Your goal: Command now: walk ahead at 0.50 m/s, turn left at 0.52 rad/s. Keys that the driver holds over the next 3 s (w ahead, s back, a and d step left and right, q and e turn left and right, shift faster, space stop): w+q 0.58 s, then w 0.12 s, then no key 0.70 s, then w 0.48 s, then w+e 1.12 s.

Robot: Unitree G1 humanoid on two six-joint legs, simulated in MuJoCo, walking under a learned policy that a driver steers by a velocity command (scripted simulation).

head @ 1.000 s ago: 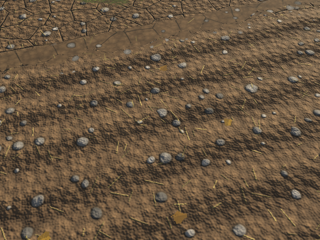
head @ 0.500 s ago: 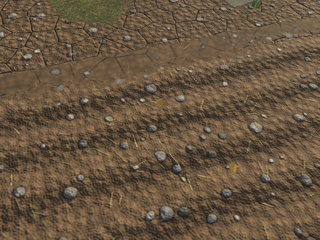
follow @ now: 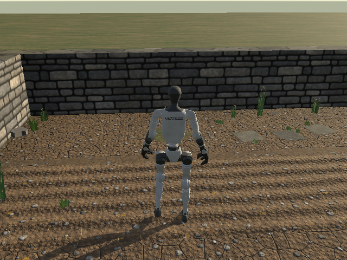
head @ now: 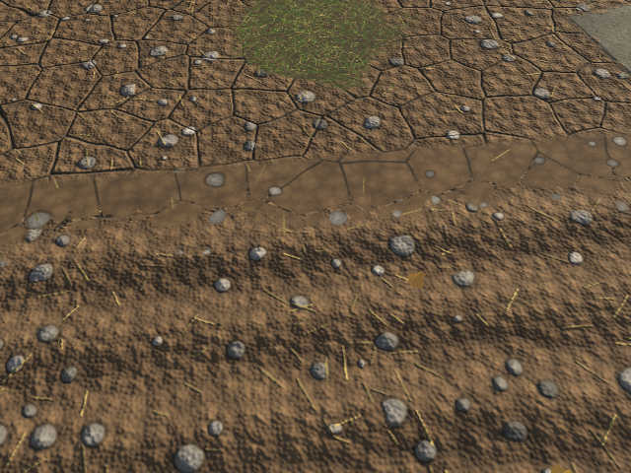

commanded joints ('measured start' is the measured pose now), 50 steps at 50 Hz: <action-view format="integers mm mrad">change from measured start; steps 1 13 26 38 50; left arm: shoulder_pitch -17 68 -25 -293 -167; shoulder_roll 118 232 161 127 108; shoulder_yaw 33 71 32 8 -7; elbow -32 45 -57 -136 -50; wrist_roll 1 -33 5 5 18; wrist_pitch -23 22 -9 -29 32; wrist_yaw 6 23 14 -27 -18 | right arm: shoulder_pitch -5 -271 -57 112 74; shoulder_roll -30 -29 -108 -110 -28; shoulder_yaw -13 -3 -34 -30 2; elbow -89 -221 -197 -92 -107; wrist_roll -2 -11 -26 -20 -32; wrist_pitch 10 13 -31 -11 64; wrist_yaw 4 59 18 -16 -33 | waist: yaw -5 54 17 -88 -49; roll -144 -111 -12 40 -180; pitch -13 58 -80 8 -91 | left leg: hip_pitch -167 -126 356 453 145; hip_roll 81 27 118 91 -16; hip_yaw -50 88 -312 -237 -20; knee -20 -495 -928 -803 -227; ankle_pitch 81 226 385 478 -156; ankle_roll -18 44 286 175 -87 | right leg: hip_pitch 122 309 -367 -300 -56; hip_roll -285 -313 -124 -23 -209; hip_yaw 209 -78 160 124 271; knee -253 -186 654 84 -107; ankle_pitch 132 355 -104 248 400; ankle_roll -166 -106 47 24 -197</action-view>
